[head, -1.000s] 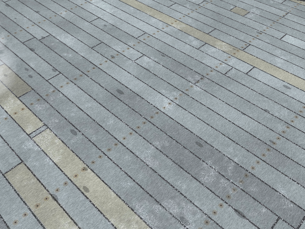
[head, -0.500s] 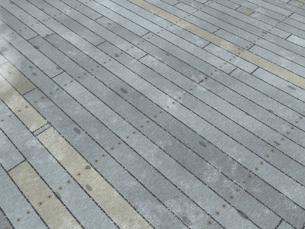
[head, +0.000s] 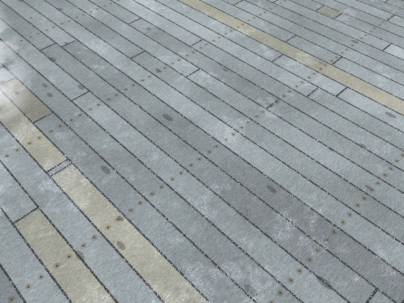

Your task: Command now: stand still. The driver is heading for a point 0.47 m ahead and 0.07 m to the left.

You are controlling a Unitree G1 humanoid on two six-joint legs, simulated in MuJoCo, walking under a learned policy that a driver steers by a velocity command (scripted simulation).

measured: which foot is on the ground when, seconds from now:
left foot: down 0.00-0.92, up 0.94-1.00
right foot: down 0.00-0.42, up 0.44-0.88, down 0.90-1.00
